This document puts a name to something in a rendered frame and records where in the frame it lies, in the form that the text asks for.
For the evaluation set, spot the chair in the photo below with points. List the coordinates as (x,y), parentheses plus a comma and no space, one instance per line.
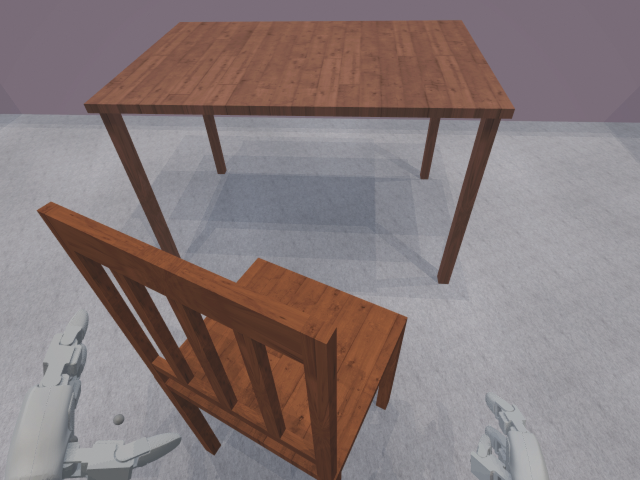
(291,363)

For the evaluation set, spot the table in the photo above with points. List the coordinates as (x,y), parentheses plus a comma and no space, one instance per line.
(421,69)

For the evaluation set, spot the robot left hand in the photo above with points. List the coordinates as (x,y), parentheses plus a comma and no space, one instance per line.
(39,448)

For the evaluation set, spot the robot right hand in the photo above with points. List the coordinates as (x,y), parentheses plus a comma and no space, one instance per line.
(519,454)

